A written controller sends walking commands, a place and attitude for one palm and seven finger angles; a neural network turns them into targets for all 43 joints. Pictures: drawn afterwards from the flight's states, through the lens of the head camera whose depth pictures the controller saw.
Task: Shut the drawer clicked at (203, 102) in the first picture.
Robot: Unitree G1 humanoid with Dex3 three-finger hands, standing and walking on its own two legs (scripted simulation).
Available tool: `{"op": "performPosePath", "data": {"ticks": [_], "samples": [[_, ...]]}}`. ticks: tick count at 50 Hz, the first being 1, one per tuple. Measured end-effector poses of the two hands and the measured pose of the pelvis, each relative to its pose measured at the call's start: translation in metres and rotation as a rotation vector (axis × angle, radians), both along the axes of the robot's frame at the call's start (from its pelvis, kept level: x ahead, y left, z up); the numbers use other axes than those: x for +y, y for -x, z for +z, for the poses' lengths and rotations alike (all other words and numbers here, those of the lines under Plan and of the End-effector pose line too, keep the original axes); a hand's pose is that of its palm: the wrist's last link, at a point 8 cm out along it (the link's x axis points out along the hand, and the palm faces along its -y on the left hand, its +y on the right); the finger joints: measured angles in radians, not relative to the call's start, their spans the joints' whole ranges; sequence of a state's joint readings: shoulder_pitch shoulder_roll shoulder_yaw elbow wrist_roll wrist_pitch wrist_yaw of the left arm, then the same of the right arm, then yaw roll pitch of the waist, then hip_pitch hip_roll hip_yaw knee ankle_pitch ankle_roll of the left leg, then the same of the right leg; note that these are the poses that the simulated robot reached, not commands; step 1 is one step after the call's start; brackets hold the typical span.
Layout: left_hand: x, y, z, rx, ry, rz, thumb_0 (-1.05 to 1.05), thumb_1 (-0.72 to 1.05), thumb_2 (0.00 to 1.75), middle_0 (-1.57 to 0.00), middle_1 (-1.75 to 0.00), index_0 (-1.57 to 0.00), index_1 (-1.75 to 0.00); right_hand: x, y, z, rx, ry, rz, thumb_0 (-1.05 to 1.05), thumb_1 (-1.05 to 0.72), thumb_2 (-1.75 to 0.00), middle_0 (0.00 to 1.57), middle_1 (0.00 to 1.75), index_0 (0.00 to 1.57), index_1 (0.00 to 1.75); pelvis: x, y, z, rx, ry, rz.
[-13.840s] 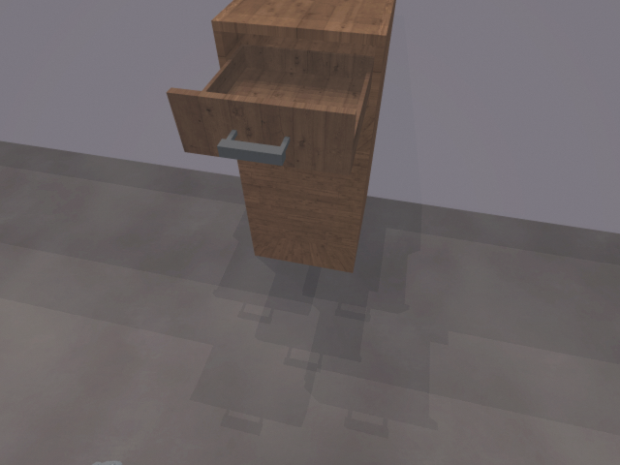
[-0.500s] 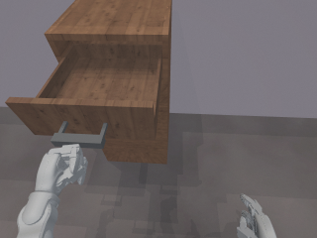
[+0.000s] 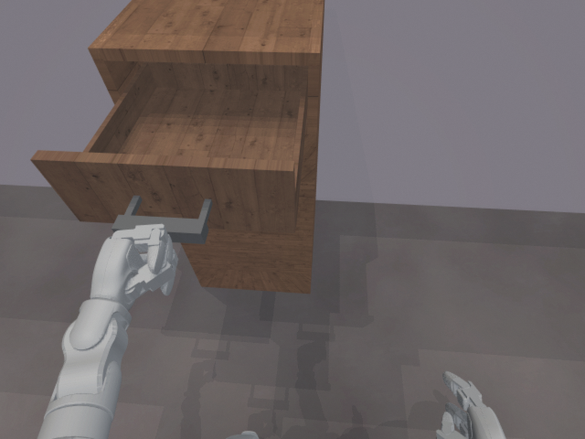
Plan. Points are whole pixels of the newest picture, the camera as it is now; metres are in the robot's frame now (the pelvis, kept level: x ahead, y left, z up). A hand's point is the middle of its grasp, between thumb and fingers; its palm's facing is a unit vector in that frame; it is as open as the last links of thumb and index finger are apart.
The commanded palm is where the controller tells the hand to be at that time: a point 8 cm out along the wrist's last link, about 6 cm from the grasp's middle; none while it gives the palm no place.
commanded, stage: push the drawer shut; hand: left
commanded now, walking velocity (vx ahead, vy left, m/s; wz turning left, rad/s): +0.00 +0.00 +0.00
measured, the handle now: (166, 216) +0.40 +0.21 +0.08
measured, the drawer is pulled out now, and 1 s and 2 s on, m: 0.26 0.14 0.01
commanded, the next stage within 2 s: none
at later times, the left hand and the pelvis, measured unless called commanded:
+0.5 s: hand (180, 226) +0.38 +0.18 +0.07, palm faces -0.04 -1.00 -0.03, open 3.0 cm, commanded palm +0.37 +0.23 +0.08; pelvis -0.01 +0.01 +0.00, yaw -1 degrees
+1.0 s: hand (192, 197) +0.44 +0.18 +0.07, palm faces -0.03 -1.00 -0.03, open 3.1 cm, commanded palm +0.43 +0.23 +0.08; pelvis +0.00 +0.01 -0.01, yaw -2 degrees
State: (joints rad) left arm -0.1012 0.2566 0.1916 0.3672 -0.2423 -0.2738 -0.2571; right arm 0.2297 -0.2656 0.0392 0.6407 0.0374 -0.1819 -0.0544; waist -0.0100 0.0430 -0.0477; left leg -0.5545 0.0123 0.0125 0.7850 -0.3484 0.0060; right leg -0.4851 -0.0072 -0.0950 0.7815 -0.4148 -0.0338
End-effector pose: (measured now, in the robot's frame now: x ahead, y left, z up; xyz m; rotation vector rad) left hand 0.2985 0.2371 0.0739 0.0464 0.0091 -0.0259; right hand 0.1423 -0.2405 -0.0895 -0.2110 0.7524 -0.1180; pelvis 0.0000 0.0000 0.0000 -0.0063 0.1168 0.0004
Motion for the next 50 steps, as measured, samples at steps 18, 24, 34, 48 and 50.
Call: {"op": "performPosePath", "data": {"ticks": [18,24,34,48,50], "samples": [[0.0,-0.051,0.001,0.005,0.008,-0.015,-0.03,0.81,0.92,-1.4,-1.6,-1.4,-1.6,-0.005,0.048,-0.008,0.13,0.017,-0.068,0.01,-0.9,-0.9,0.2,0.3,0.2,0.3,0.006,0.008,0.0,0.015,0.004,-0.019],[0.0,-0.064,0.001,0.003,0.013,-0.015,-0.02,0.81,0.91,-1.4,-1.6,-1.4,-1.6,-0.007,0.061,-0.01,0.174,0.022,-0.09,0.01,-0.9,-0.9,0.2,0.3,0.2,0.3,0.008,0.006,-0.001,0.027,0.006,-0.022],[-0.004,-0.087,0.001,0.005,0.015,-0.009,-0.02,0.83,0.92,-1.4,-1.6,-1.4,-1.6,-0.004,0.073,-0.016,0.235,0.016,-0.103,0.01,-0.9,-0.9,0.2,0.3,0.2,0.3,0.011,0.004,-0.002,0.051,0.007,-0.026],[-0.007,-0.117,0.002,0.011,0.018,-0.005,-0.01,0.83,0.93,-1.4,-1.6,-1.4,-1.6,-0.005,0.086,-0.022,0.293,0.016,-0.122,0.01,-0.9,-0.9,0.2,0.3,0.2,0.3,0.011,0.003,-0.007,0.08,0.01,-0.029],[-0.007,-0.121,0.003,0.011,0.019,-0.005,0.0,0.83,0.93,-1.4,-1.6,-1.4,-1.6,-0.006,0.09,-0.023,0.305,0.018,-0.126,0.01,-0.9,-0.9,0.2,0.3,0.2,0.3,0.01,0.004,-0.007,0.085,0.01,-0.031]]}}
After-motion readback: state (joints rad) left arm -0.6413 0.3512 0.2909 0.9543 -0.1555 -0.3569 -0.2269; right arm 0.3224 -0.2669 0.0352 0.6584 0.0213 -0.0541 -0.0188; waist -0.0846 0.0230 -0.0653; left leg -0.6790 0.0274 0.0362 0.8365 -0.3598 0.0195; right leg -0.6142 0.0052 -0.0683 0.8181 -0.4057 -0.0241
